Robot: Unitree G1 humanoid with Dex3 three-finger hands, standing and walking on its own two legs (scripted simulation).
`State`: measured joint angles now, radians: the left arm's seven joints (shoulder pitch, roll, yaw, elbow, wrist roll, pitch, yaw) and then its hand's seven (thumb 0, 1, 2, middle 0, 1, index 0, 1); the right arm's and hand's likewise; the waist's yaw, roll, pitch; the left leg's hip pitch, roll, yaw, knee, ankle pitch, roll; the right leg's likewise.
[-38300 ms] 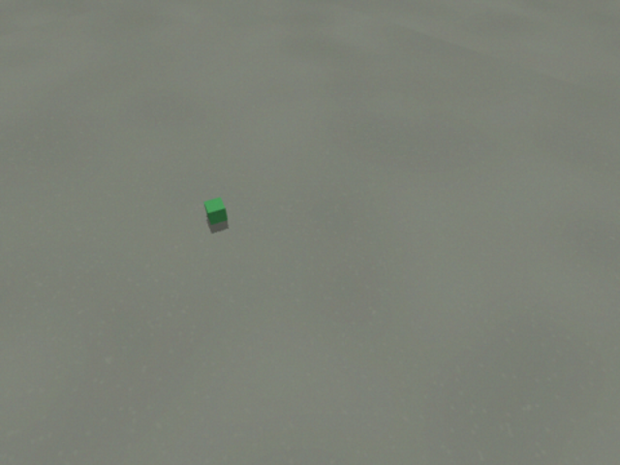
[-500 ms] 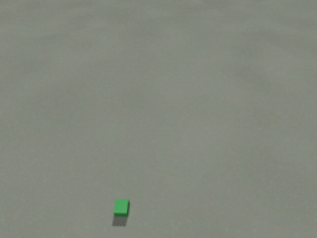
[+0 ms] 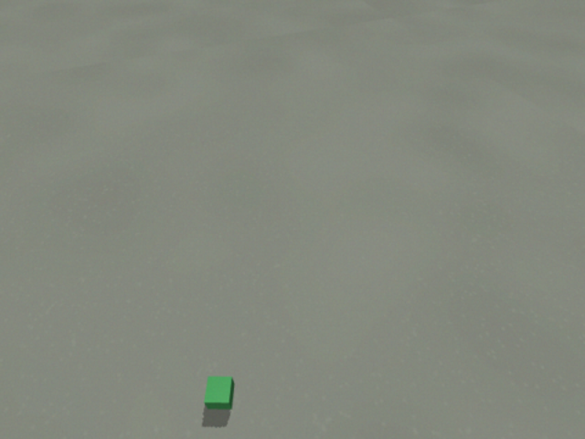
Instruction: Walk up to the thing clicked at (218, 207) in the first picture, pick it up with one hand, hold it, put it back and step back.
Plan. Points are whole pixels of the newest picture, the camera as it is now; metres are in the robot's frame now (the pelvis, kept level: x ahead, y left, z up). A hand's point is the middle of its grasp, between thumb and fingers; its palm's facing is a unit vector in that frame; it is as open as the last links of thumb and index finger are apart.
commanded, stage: stand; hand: left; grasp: from above
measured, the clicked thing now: (219, 392) +0.39 +0.22 -0.74
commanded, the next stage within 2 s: step back in 0.88 s
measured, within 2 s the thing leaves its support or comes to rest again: neither
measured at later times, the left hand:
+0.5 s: hand out of the picture +0.06 +0.25 -0.16, palm faces +0.00 -0.94 -0.34, open 7.4 cm
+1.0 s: hand out of the picture +0.07 +0.25 -0.16, palm faces +0.00 -0.94 -0.35, open 7.4 cm
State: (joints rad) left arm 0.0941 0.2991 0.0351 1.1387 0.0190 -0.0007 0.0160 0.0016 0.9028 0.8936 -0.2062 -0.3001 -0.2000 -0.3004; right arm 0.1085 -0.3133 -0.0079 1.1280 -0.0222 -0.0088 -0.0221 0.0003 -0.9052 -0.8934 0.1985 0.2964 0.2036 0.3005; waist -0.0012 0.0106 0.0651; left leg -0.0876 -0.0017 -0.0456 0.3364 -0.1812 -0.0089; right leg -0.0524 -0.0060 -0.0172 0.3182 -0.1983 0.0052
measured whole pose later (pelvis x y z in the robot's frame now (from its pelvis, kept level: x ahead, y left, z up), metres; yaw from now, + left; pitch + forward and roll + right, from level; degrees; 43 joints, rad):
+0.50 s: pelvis +0.00 +0.00 +0.00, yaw +0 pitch -3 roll +0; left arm 0.11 0.32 0.02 1.15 0.02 0.00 0.01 0.00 0.90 0.89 -0.21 -0.30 -0.20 -0.30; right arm 0.11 -0.33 -0.01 1.15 -0.02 -0.01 -0.01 0.00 -0.90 -0.89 0.20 0.30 0.20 0.30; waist 0.00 0.01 0.07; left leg -0.09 0.00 -0.04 0.32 -0.17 -0.01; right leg -0.07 -0.01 -0.02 0.32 -0.19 0.00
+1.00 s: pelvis -0.02 +0.00 -0.01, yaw +1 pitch -3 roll -1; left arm 0.08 0.35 0.05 1.06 0.00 0.01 0.00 0.00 0.90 0.89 -0.21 -0.30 -0.20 -0.30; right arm 0.08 -0.37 -0.03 1.06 0.00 0.02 0.00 0.00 -0.90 -0.89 0.20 0.30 0.20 0.30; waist -0.02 0.02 0.14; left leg -0.24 0.00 -0.05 0.51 -0.20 0.00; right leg -0.16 0.00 -0.03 0.42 -0.21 -0.01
